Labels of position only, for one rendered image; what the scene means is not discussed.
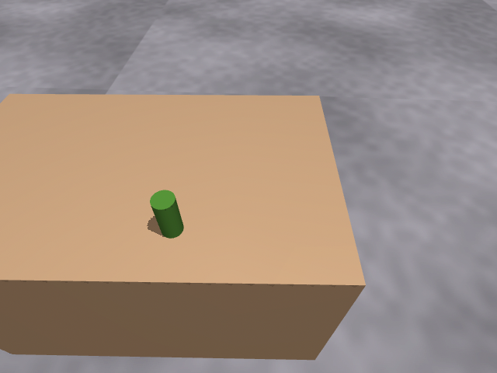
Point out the can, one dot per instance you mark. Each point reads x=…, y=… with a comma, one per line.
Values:
x=166, y=210

